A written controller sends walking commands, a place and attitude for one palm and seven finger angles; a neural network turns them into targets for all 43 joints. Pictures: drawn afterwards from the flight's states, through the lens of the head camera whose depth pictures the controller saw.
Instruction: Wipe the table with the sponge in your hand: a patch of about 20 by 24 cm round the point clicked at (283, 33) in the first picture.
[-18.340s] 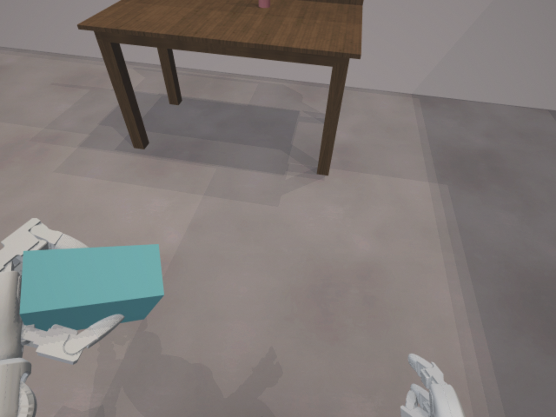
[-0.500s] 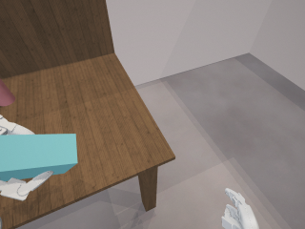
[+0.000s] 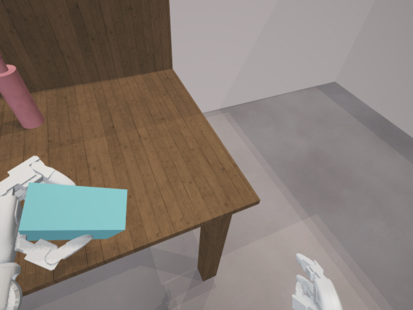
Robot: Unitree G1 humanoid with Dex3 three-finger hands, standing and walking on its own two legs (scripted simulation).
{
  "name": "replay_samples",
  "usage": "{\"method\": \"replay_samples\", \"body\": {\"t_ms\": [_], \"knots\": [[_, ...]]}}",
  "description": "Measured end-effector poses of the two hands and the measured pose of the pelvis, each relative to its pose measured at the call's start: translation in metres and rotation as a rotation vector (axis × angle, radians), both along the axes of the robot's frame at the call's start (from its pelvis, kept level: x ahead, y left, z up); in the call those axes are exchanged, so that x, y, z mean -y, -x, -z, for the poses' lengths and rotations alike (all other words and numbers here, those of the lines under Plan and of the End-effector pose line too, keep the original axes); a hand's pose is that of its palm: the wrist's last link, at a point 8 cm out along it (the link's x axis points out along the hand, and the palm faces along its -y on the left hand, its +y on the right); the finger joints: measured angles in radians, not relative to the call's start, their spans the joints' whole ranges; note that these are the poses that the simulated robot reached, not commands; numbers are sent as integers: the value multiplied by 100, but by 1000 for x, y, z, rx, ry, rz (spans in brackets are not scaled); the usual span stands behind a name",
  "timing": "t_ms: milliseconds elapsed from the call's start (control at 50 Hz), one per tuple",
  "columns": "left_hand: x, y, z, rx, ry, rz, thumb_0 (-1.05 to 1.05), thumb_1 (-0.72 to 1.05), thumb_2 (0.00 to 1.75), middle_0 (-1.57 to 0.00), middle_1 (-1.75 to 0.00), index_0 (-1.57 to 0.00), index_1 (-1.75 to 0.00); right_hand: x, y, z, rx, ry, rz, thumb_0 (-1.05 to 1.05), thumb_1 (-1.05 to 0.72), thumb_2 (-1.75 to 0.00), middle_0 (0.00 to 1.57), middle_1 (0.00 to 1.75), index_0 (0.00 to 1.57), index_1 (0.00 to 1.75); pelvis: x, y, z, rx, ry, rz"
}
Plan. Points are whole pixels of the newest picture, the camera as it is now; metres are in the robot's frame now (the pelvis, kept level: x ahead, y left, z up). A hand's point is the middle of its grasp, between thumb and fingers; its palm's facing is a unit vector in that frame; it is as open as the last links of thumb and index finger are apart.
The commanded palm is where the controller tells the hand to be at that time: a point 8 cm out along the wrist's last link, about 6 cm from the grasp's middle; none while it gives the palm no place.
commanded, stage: come to a stop and stand still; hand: left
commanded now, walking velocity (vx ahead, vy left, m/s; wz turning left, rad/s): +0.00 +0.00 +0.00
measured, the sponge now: (89, 215) +0.22 +0.20 +0.13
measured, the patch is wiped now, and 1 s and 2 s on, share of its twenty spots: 0.00 0.00 0.00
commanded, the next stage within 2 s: none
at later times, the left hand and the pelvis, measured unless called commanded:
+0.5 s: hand out of the picture +0.16 +0.29 +0.16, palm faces +0.50 -0.79 -0.36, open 10.0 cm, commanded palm +0.10 +0.31 +0.18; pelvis -0.03 +0.01 +0.00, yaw +7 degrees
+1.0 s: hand (24, 211) +0.21 +0.27 +0.16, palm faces +0.47 -0.80 -0.37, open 10.0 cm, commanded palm +0.14 +0.30 +0.18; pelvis +0.02 +0.00 +0.01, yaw +7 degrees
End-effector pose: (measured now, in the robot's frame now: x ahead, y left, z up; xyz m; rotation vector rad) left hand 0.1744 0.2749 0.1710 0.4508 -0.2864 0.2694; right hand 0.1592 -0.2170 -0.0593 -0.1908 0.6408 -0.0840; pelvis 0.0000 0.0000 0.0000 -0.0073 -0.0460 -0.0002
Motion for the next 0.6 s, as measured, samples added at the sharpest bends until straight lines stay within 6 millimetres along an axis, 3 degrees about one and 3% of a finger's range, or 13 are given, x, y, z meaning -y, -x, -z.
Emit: {"method": "replay_samples", "body": {"t_ms": [80, 180, 300, 600], "knots": [[-22, 17, 10, -12, 3, -63, 0, -52, 103, -77, -131, -79, -130, -9, 16, 2, -42, 27, -23, 2, -90, -90, 20, 30, 20, 30, -3, 7, 0, 13, 14, -30], [-46, 33, -4, 91, 11, -171, -1, -52, 103, -77, -131, -79, -130, -17, 20, 2, -54, 51, -87, 2, -90, -90, 21, 30, 20, 30, -5, 18, 0, 25, 26, -75], [-38, 48, -22, 176, 12, -148, -1, -52, 103, -77, -131, -79, -130, -26, 8, -5, 0, 47, -122, 2, -90, -90, 21, 30, 20, 30, -12, 21, -2, 24, 28, -83], [-45, 61, -4, 57, 16, -207, 0, -52, 103, -77, -131, -79, -130, -34, -12, -9, 11, 51, -171, 2, -90, -90, 20, 30, 20, 30, -9, 22, -4, 19, 24, -123]]}}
